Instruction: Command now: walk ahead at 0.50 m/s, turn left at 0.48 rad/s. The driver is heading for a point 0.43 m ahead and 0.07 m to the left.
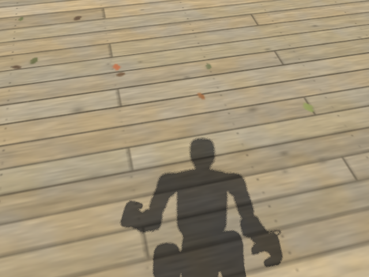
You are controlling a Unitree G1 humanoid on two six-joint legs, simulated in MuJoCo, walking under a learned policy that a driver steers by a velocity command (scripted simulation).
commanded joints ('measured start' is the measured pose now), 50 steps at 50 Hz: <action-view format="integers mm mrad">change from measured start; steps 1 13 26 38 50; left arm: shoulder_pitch -66 252 61 151 91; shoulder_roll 49 256 146 120 158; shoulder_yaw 10 84 48 9 15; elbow -77 -23 39 106 121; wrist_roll -1 -4 -21 -34 8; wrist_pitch -11 -35 -2 68 103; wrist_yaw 2 -16 -6 -9 21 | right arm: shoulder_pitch -21 154 -148 -147 -161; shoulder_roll -182 -57 -49 -108 -49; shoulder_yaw -50 -6 -4 -9 1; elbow -74 -148 -186 -175 -82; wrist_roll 12 19 -6 -19 -35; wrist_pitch -7 11 25 41 56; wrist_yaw -21 -31 2 11 -11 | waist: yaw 6 89 61 34 20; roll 93 -339 -62 102 -35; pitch -44 -388 -58 -234 -21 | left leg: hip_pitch -49 -502 -325 182 -214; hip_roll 204 23 171 396 141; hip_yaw -179 -91 65 -249 -2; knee -111 828 419 70 36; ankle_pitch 206 -469 111 508 -315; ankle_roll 135 -60 -121 168 -67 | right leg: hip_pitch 79 1032 471 95 410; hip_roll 43 -360 -115 -9 -68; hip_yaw -30 681 -111 -29 12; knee -192 -520 -643 192 -452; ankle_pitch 192 -78 603 -450 -99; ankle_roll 27 -315 -217 33 -77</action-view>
